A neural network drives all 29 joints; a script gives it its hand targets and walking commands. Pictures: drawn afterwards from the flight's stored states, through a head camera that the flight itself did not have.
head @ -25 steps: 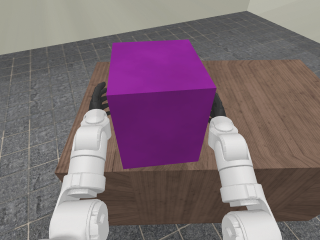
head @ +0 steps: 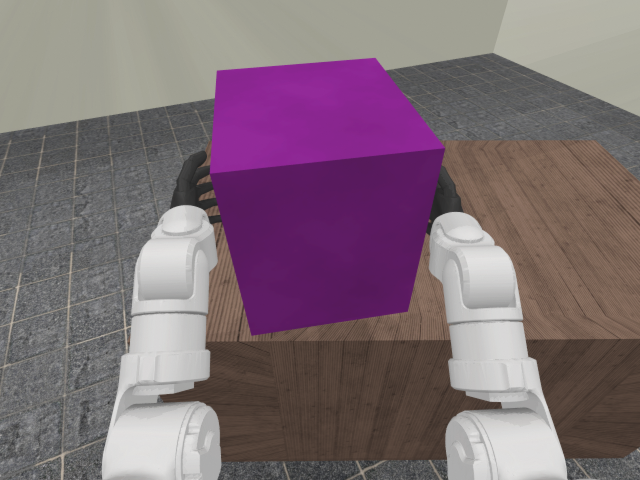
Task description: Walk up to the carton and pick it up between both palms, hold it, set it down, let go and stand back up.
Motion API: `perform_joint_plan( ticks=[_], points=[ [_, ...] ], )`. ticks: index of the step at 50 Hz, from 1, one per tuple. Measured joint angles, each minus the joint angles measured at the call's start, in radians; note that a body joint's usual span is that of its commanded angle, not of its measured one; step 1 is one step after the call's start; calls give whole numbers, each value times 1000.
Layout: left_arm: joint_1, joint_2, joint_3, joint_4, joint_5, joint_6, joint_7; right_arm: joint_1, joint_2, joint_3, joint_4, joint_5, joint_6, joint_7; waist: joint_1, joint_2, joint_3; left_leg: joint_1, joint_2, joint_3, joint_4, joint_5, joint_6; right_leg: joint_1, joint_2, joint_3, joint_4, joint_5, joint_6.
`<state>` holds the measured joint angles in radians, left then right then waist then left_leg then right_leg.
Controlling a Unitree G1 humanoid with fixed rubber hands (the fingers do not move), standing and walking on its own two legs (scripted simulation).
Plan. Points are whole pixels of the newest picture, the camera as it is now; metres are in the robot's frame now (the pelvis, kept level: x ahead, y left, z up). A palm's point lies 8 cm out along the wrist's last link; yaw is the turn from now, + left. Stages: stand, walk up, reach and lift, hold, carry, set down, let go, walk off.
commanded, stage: reach and lift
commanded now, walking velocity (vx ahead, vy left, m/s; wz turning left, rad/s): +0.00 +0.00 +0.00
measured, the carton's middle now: (314, 194) +0.42 +0.02 +0.18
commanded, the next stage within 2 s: hold in 0.40 s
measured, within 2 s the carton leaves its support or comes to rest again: neither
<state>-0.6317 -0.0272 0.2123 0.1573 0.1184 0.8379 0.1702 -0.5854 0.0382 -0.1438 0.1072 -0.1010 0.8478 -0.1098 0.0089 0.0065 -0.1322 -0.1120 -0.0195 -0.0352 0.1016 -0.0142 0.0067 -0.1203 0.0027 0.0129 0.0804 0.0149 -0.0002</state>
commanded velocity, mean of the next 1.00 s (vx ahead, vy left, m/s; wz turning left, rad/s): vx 0.00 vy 0.00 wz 0.00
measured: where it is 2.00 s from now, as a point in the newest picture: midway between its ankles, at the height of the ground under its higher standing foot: outside the picture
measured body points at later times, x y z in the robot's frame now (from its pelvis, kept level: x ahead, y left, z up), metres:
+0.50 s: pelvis -0.01 -0.02 +0.00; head -0.03 -0.02 +0.45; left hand +0.38 +0.14 +0.16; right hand +0.37 -0.17 +0.15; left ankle +0.02 +0.11 -0.76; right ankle +0.03 -0.12 -0.76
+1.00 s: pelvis +0.00 -0.01 +0.00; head -0.03 -0.01 +0.45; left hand +0.35 +0.15 +0.15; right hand +0.34 -0.16 +0.14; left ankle +0.02 +0.11 -0.76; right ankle +0.03 -0.12 -0.76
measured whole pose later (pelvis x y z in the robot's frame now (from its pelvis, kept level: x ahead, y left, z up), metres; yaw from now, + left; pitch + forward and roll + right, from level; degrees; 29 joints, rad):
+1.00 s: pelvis +0.00 -0.01 +0.00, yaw +0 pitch +1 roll +0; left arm -0.43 -0.06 0.16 0.00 0.10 0.82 0.15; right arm -0.36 0.06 -0.08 -0.08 -0.09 0.83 -0.13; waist -0.01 0.02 -0.11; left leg -0.08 -0.01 -0.03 0.06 0.00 0.00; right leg -0.09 0.01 0.01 0.05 0.02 -0.01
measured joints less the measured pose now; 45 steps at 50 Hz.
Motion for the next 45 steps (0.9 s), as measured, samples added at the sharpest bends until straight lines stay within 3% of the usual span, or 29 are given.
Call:
perform_joint_plan(
  ticks=[21,36,45],
  points=[
    [-42,-9,38,107,22,-72,-31,-34,5,-43,87,-25,-69,17,-16,14,31,-37,18,0,27,2,-18,-44,18,-5,40,-3,-19],
    [140,-32,-26,-54,-8,-78,-17,168,24,43,-90,7,-75,-28,-22,15,25,36,24,0,-64,25,-21,16,22,-5,-21,3,-22],
    [186,-34,-44,-128,-14,-43,-19,210,30,59,-162,3,-38,-27,-25,11,27,48,15,1,-60,21,-13,36,13,-4,-33,6,-14]
  ],
)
